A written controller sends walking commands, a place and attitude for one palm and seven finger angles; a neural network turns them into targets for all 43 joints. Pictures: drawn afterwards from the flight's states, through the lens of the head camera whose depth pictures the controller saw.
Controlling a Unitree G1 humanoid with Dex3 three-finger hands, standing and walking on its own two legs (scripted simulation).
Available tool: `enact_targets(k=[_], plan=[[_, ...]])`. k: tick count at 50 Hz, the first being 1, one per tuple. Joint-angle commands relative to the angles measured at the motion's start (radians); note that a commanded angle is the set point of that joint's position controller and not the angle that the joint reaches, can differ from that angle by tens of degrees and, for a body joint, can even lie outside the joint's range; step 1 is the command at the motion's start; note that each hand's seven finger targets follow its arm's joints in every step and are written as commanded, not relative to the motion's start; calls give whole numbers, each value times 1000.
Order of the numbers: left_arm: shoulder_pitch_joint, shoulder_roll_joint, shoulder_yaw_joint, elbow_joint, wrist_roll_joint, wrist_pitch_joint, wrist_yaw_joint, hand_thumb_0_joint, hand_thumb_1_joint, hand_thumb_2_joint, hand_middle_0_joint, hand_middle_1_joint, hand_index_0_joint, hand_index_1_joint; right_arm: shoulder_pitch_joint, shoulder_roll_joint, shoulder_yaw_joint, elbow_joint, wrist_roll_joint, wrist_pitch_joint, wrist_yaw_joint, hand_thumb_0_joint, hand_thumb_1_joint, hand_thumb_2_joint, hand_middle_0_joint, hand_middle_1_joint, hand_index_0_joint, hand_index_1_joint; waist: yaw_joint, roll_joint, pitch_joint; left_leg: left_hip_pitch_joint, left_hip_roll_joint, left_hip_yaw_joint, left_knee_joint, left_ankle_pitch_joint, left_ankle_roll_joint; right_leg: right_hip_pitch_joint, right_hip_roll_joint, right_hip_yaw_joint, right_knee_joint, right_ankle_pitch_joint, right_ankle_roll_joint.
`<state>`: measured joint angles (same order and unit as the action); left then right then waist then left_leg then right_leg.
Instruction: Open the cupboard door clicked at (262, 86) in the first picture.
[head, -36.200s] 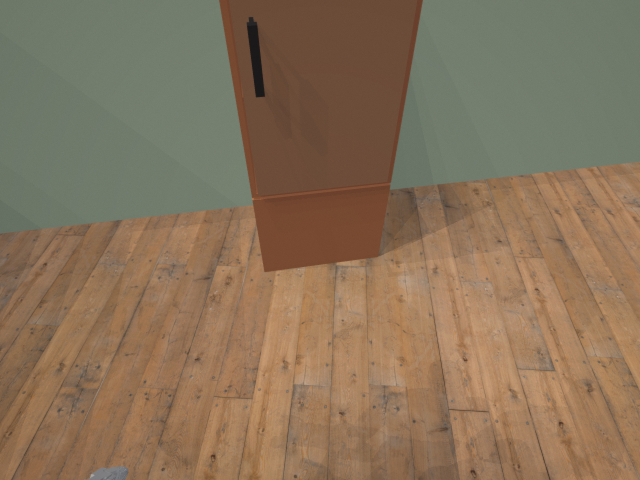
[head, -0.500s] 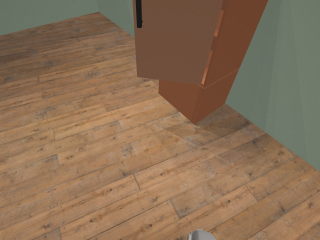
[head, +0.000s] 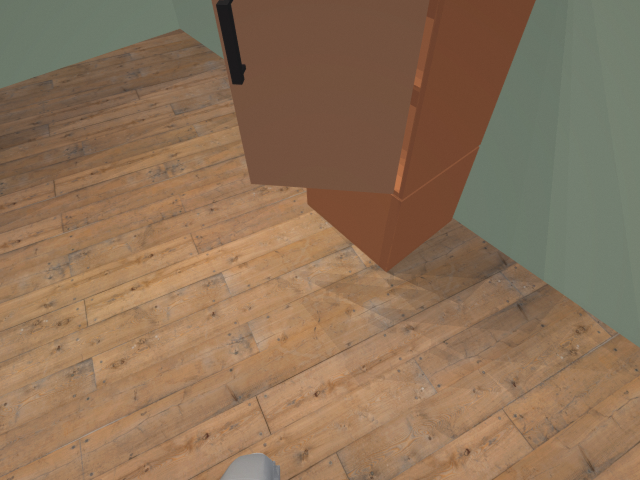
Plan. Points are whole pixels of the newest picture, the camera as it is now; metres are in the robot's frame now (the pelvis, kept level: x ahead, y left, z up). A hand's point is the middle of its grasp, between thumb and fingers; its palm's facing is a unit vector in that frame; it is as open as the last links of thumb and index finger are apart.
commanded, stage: take the last steps up to it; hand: left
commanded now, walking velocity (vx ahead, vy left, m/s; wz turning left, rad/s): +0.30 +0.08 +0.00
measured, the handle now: (234, 40) +0.91 +0.22 +0.09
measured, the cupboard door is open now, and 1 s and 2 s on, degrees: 43 43 43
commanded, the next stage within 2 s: come to a stop and stand still in 0.66 s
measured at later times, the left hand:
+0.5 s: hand (164, 446) +0.19 +0.25 -0.18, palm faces +0.06 -0.99 -0.15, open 7.4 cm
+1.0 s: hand (214, 311) +0.41 +0.22 -0.16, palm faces -0.01 -0.97 -0.23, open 7.1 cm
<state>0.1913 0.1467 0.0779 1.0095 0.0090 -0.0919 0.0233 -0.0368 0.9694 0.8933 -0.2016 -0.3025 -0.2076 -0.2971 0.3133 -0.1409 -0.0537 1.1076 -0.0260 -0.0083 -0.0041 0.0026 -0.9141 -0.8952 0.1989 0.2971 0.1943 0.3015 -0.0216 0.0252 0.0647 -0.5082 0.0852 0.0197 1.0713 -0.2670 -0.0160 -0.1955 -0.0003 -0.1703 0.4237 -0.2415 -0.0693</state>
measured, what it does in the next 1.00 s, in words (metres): walks ahead: left foot, then right foot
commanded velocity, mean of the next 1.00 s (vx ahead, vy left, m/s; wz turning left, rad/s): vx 0.10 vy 0.05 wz -0.02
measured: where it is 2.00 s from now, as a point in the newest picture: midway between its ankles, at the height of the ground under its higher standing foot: (309, 446)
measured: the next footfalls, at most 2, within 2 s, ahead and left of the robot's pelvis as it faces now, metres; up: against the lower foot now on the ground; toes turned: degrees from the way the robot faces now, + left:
left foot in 0.28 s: +0.25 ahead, +0.16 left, +0.00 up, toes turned +7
right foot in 0.78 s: +0.35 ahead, -0.06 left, +0.00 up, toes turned -10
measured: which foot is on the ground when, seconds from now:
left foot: up 0.00-0.26, down 0.28-0.80, up 0.82-1.00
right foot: down 0.00-0.30, up 0.32-0.76, down 0.78-1.00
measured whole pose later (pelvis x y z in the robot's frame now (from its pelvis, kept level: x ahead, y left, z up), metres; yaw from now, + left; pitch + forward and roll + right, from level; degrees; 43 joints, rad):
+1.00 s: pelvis +0.31 +0.04 +0.00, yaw -2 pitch +0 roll +1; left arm 0.12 0.14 0.04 1.03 0.01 -0.03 0.04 -0.02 0.95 0.89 -0.20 -0.30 -0.21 -0.30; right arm 0.27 -0.14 -0.04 1.12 0.00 0.04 -0.02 0.00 -0.91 -0.90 0.20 0.30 0.20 0.30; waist -0.02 0.02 0.09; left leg -0.37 0.03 0.04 0.84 -0.48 -0.06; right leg -0.23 -0.04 -0.14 0.49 -0.26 -0.04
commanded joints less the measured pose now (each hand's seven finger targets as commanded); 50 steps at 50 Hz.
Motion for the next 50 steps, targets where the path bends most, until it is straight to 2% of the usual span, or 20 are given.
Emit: enact_targets(k=[1, 9, 10, 12, 13, 14, 15, 16, 18, 20, 22, 33, 37, 38, 39, 40, 41, 43, 45, 50], plan=[[144, 74, -13, 37, 9, -11, -14, 0, 900, 900, -200, -300, -200, -300, 13, 6, -1, -52, 1, -6, 17, 0, -900, -900, 200, 300, 200, 300, 16, -120, -16, -48, 21, 24, -162, 60, -24, 47, -268, 173, -232, 315, -75], [214, 138, -16, 103, 14, 4, -10, 0, 900, 900, -200, -300, -200, -300, -248, -55, 4, -136, 6, -27, 36, 0, -900, -900, 200, 300, 200, 300, 66, -178, 38, -3, -29, 76, -421, 42, -1, 165, -310, 162, -171, 438, -61], [221, 144, -14, 111, 16, 7, -9, 0, 900, 900, -200, -300, -200, -300, -251, -61, 4, -139, 6, -31, 35, 0, -900, -900, 200, 300, 200, 300, 62, -167, 31, 45, -37, 82, -458, 29, 4, 162, -314, 168, -142, 447, -56], [181, 159, -8, 105, 10, 13, -8, 0, 900, 900, -200, -300, -200, -300, -119, -92, -3, -100, 1, -40, 23, 0, -900, -900, 200, 300, 200, 300, -18, -137, -17, 276, -93, 128, -590, 77, 20, 99, -268, 105, 9, 524, -25], [181, 140, -11, 97, 8, 16, -10, 0, 900, 900, -200, -300, -200, -300, 4, -139, -13, -63, -4, -47, 13, 0, -900, -900, 200, 300, 200, 300, -68, -66, -89, 479, -59, 103, -635, 111, 37, 15, -228, 79, 186, 463, -2], [226, 93, -17, 80, 0, 20, -17, 0, 900, 900, -200, -300, -200, -300, 113, -245, -39, -45, -18, -53, 0, 0, -900, -900, 200, 300, 200, 300, -97, 139, -204, 703, 167, -166, -628, 191, 126, -197, -113, 13, 432, 124, 43], [186, 66, -29, 41, -1, 15, -21, 0, 900, 900, -200, -300, -200, -300, 199, -305, -51, -38, -12, -41, -9, 0, -900, -900, 200, 300, 200, 300, -112, 241, -229, 745, 316, -367, -702, 348, 217, -341, -35, 38, 697, -336, 49], [145, 70, -24, 36, 4, 24, -10, 0, 900, 900, -200, -300, -200, -300, 153, -282, -45, -42, -5, -37, -18, 0, -900, -900, 200, 300, 200, 300, -93, 191, -224, 653, 334, -359, -758, 261, 225, -380, -63, 132, 840, -328, 37], [111, 65, -16, 46, 10, 36, -19, 0, 900, 900, -200, -300, -200, -300, 10, -187, -21, -96, -2, -46, -20, 0, -900, -900, 200, 300, 200, 300, -30, 78, -69, 424, 276, -240, -828, 128, 198, -394, -127, 183, 872, -165, 44], [161, 41, -15, 65, 19, 50, -27, 0, 900, 900, -200, -300, -200, -300, -20, -140, -4, -98, 1, -62, -23, 0, -900, -900, 200, 300, 200, 300, 19, 67, -43, 357, 218, -127, -859, 203, 152, -352, -141, 176, 806, -87, 58], [174, 24, -15, 65, 21, 63, -26, 0, 900, 900, -200, -300, -200, -300, 0, -116, 4, -88, 3, -70, -24, 0, -900, -900, 200, 300, 200, 300, 32, 66, -58, 354, 197, -73, -873, 298, 162, -339, -135, 162, 753, -54, 72], [-34, 37, -28, -22, 15, 75, -29, 0, 900, 900, -200, -300, -200, -300, 105, -131, 6, -25, -8, -52, -23, 0, -900, -900, 200, 300, 200, 300, 6, 49, 6, 385, 198, -22, -844, 365, 183, -253, -104, 97, 310, -18, 73], [14, 59, -27, -7, 14, 59, -28, 0, 900, 900, -200, -300, -200, -300, 122, -125, 10, 7, -5, -40, -24, 0, -900, -900, 200, 300, 200, 300, 31, 50, -27, 373, 139, 14, -696, 349, 124, -50, -45, 41, 93, 30, 52], [88, 90, -20, 19, 13, 51, -23, 0, 900, 900, -200, -300, -200, -300, 116, -107, 15, 9, 3, -41, -22, 0, -900, -900, 200, 300, 200, 300, 66, -6, -58, 301, 94, 49, -600, 311, 88, 104, -70, 79, 34, 119, 39], [190, 151, -7, 53, 13, 38, -12, 0, 900, 900, -200, -300, -200, -300, 120, -75, 22, -3, 12, -46, -21, 0, -900, -900, 200, 300, 200, 300, 94, -137, -121, 115, 10, 105, -444, 157, 38, 324, -231, 272, 35, 374, -24], [253, 218, -2, 72, 3, 38, -2, 0, 900, 900, -200, -300, -200, -300, 120, -70, 23, -19, 16, -37, -18, 0, -900, -900, 200, 300, 200, 300, 96, -241, -118, 28, -79, 132, -270, -273, -7, 358, -419, 426, -37, 648, -131], [231, 197, -8, 71, -3, 30, 5, 0, 900, 900, -200, -300, -200, -300, 89, -68, 25, -15, 20, -19, -25, 0, -900, -900, 200, 300, 200, 300, 97, -274, -153, 66, -45, 39, -163, -372, -12, 287, -441, 432, -39, 899, -171], [111, 163, -19, 41, 3, 39, 22, 0, 900, 900, -200, -300, -200, -300, 57, -55, 21, -6, 31, 0, -33, 0, -900, -900, 200, 300, 200, 300, 57, -194, -131, 59, -25, -17, -130, -316, -24, 241, -398, 322, -6, 1048, -162], [60, 163, -15, 23, 4, 54, 29, 0, 900, 900, -200, -300, -200, -300, 42, -37, 17, -1, 35, 25, -31, 0, -900, -900, 200, 300, 200, 300, 37, -125, -110, 116, -34, -4, -176, -263, -32, 142, -352, 235, -19, 982, -130], [23, 166, 5, -3, 15, 81, 30, 0, 900, 900, -200, -300, -200, -300, 14, -36, -4, -34, 21, 60, -18, 0, -900, -900, 200, 300, 200, 300, 29, -184, -75, 131, -63, 25, -229, -174, -43, 41, -310, 181, -37, 733, -108]])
